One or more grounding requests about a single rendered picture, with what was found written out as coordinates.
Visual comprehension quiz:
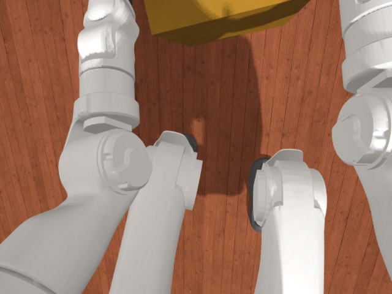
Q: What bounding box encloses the robot left forearm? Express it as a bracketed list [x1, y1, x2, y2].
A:
[63, 0, 140, 150]

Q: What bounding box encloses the right robot upper arm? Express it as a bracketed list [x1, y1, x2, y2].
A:
[332, 88, 392, 281]

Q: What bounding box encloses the left robot upper arm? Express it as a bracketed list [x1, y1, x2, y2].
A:
[0, 129, 153, 294]

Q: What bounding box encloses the carton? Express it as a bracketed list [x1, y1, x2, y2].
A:
[144, 0, 310, 47]

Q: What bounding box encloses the robot right forearm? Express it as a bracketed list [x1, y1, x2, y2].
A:
[339, 0, 392, 94]

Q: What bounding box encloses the right robot foot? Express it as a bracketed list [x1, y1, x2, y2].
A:
[248, 157, 270, 232]

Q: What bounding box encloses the left robot shin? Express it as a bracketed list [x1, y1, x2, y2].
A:
[146, 130, 194, 162]

